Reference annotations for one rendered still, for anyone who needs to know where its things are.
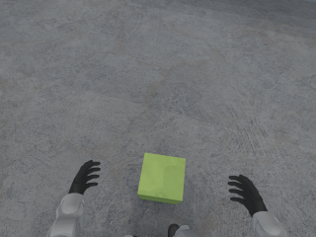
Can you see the robot left forearm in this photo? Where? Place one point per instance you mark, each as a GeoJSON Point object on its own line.
{"type": "Point", "coordinates": [69, 217]}

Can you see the robot right hand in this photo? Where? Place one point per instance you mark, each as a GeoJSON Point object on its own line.
{"type": "Point", "coordinates": [251, 197]}

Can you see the right robot foot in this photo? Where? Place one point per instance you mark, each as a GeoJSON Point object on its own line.
{"type": "Point", "coordinates": [172, 229]}

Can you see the robot right forearm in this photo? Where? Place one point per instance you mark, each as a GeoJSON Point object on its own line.
{"type": "Point", "coordinates": [265, 224]}

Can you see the robot right shin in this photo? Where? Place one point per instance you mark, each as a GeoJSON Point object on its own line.
{"type": "Point", "coordinates": [184, 227]}

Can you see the carton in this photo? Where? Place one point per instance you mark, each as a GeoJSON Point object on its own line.
{"type": "Point", "coordinates": [162, 178]}

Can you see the robot left hand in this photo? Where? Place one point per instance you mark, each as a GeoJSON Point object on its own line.
{"type": "Point", "coordinates": [79, 185]}

